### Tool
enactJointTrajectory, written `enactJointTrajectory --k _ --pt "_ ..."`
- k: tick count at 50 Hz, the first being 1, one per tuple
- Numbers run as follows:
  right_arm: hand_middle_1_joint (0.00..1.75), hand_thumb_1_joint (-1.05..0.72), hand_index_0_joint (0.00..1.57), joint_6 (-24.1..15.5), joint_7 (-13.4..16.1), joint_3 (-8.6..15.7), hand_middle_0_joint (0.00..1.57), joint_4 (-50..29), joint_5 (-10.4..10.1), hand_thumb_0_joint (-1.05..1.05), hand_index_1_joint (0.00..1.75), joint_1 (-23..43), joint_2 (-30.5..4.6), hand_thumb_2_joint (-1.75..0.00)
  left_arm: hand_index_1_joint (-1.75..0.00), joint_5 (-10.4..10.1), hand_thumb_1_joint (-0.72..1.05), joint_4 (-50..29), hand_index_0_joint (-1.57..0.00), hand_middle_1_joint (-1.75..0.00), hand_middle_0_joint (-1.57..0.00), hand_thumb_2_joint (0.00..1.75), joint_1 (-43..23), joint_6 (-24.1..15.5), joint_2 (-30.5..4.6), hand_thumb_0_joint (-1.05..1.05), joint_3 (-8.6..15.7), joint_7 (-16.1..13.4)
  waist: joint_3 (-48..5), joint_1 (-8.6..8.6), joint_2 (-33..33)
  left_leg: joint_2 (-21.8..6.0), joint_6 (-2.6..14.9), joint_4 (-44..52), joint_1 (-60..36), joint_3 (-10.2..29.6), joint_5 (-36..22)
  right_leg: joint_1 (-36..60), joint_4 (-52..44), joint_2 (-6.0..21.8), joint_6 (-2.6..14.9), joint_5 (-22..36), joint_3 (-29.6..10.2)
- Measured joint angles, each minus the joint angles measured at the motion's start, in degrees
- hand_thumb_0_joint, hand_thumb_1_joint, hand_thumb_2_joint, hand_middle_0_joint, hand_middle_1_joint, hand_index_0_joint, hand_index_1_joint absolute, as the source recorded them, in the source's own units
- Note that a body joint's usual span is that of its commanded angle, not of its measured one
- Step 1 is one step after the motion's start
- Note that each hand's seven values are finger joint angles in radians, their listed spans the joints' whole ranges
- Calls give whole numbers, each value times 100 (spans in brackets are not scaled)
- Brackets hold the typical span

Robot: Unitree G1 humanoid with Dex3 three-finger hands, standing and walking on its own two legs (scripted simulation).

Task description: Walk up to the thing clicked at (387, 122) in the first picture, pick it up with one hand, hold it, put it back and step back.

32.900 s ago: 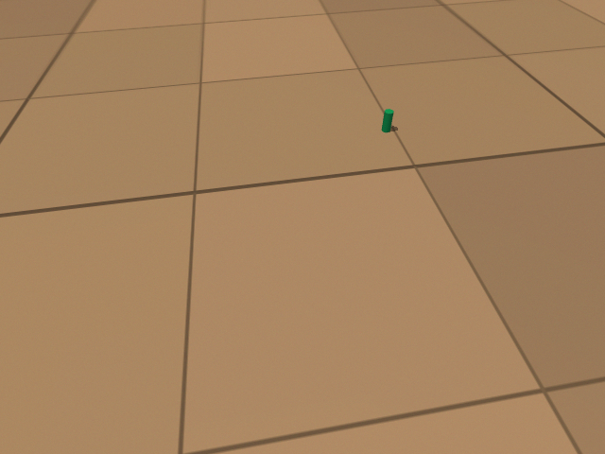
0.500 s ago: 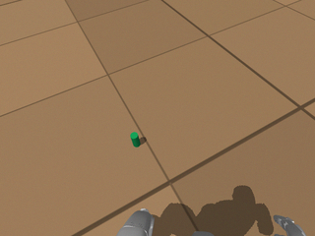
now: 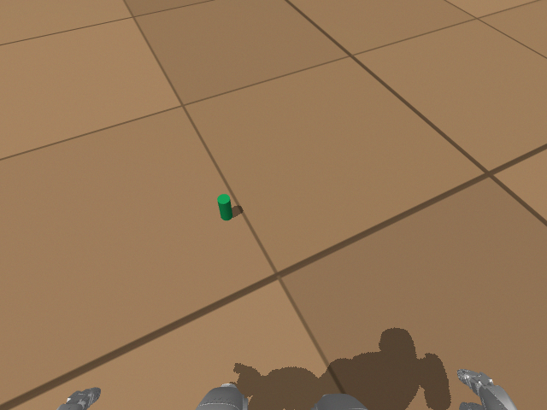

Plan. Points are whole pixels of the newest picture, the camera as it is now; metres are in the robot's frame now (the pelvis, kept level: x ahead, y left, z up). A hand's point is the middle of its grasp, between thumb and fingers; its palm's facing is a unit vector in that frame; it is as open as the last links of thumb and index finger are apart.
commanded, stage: step back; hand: left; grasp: from the side
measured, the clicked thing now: (225, 207) +0.91 +0.24 -0.69
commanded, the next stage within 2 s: stand in 1.30 s
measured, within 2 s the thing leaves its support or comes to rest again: neither
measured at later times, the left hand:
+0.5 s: hand out of the picture -0.09 +0.28 -0.14, palm faces +0.10 -0.90 -0.42, open 7.4 cm
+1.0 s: hand out of the picture -0.07 +0.27 -0.15, palm faces +0.08 -0.94 -0.34, open 7.4 cm
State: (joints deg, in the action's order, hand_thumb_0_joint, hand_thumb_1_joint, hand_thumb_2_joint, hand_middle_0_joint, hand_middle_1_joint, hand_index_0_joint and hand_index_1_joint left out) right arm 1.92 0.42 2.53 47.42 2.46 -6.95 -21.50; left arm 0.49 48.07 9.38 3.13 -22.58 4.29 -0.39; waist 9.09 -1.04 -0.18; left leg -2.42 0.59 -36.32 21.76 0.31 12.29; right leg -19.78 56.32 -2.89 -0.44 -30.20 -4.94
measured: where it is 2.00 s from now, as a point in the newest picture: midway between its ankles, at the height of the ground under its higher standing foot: outside the picture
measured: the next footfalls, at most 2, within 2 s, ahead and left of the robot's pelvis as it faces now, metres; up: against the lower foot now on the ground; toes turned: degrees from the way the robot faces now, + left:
right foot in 0.06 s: -0.05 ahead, -0.13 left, +0.00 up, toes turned +4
left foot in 0.40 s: -0.09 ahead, +0.12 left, +0.00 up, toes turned +4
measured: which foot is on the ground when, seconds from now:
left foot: down 0.00-0.08, up 0.10-0.38, down 0.40-1.00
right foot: up 0.00-0.04, down 0.06-1.00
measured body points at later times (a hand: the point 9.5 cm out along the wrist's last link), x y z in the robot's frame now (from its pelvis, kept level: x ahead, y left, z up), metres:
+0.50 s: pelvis -0.14 -0.01 +0.00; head -0.12 -0.01 +0.45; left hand -0.10 +0.33 -0.11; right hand -0.06 -0.31 -0.13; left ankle -0.16 +0.12 -0.72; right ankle -0.08 -0.14 -0.70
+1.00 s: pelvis -0.12 +0.00 +0.01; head -0.11 +0.01 +0.46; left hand -0.07 +0.32 -0.12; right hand -0.02 -0.29 -0.12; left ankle -0.13 +0.12 -0.72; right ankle -0.09 -0.13 -0.72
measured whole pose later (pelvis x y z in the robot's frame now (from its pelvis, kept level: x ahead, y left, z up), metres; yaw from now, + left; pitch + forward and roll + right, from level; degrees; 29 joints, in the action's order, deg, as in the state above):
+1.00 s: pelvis -0.12 +0.00 +0.01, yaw +3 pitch -3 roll +0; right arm -1.0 -0.8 2.4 59.6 2.0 -9.1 -19.7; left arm 0.5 59.8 10.2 -1.1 -21.0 2.1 0.7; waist 3.1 -1.1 -0.7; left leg -0.6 0.3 -33.8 12.2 -0.9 19.0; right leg -13.9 33.0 0.5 -0.3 -15.7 -1.4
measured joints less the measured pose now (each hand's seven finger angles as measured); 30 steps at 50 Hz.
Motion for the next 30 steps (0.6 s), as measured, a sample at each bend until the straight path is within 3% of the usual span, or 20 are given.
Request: enactJointTrajectory --k 3,4,5,7,8,10,12,15,19,21,24,27,30 --pt "30 -90 21 60 -32 2 21 -108 -54 1 30 152 -118 -90 -30 29 90 151 -20 -30 -20 90 113 -86 -10 0 -20 9 -23 -54 92 -133 -144 -266 358 -35 -82 676 -1629 188 40 548 225" --pt "30 -90 21 93 -33 23 21 -91 -83 1 30 223 -198 -90 -30 61 90 245 -20 -30 -20 90 100 -111 70 0 -17 -2 40 -24 302 -255 -156 -397 461 90 -94 724 -1761 57 50 615 337" --pt "30 -90 21 133 -17 55 21 -53 -116 1 30 246 -236 -90 -30 96 90 296 -20 -30 -20 90 119 -117 134 0 -31 12 62 27 433 -195 -115 -546 562 318 197 681 -1719 -3 71 666 442" --pt "30 -90 21 226 27 91 21 40 -142 1 30 173 -197 -90 -30 144 90 301 -21 -30 -20 90 255 -118 157 0 -69 41 -45 -86 305 302 -131 -1432 811 652 1187 462 -1559 137 134 734 362" --pt "30 -90 20 256 32 90 21 71 -157 1 30 122 -197 -90 -30 146 90 310 -21 -30 -20 90 319 -118 172 0 -87 26 -87 -129 245 543 -136 -1990 914 782 1376 404 -1580 217 144 810 315" --pt "30 -90 20 247 32 91 21 103 -194 1 30 6 -228 -90 -30 161 90 343 -21 -30 -21 90 373 -108 204 0 -100 -13 -131 -127 211 837 -149 -2804 992 895 1432 323 -1695 339 136 990 307" --pt "30 -90 20 212 20 96 21 132 -183 1 30 -130 -261 -90 -30 182 90 344 -21 -30 -21 90 364 -124 205 0 -89 -41 -150 -99 226 887 -183 -3140 874 868 1390 222 -1769 410 129 1134 354" --pt "30 -90 20 205 -18 112 21 270 -135 1 30 -356 -278 -90 -30 220 90 270 -21 -30 -21 90 287 -195 160 0 -53 -55 -172 -68 268 681 -214 -2619 373 692 1489 77 -1784 482 127 1261 508" --pt "30 -90 20 171 -103 129 21 578 -73 1 30 -574 -233 -90 -30 203 89 191 -21 -30 -21 90 171 -264 41 0 -12 -23 -253 -37 211 359 -119 -886 -516 314 1792 -136 -1631 660 90 1304 727" --pt "30 -90 20 74 -125 161 21 742 -52 1 30 -601 -136 -90 -30 181 90 228 -21 -30 -21 90 120 -233 -56 0 -6 -12 -228 -47 -1 454 -68 -74 -878 150 1058 -250 -1417 827 74 1226 643" --pt "30 -90 20 -30 -169 111 21 862 -1 1 30 -681 -9 -90 -30 109 90 484 -21 -30 -20 90 232 -170 -59 0 -26 -2 -409 29 -52 455 41 -13 -880 124 887 -383 -961 569 123 408 318" --pt "30 -90 21 -146 -156 26 21 911 25 1 30 -687 137 -90 -30 48 90 689 -20 -30 -20 90 332 -186 -121 0 -29 82 -510 82 -128 388 9 202 -984 96 746 -353 -780 417 164 552 223" --pt "30 -90 21 -184 -181 7 21 908 37 1 30 -626 189 -90 -30 46 90 838 -20 -30 -20 90 413 -251 -108 0 -19 152 -575 93 -117 290 -49 199 -1005 50 754 43 -1466 391 146 594 379"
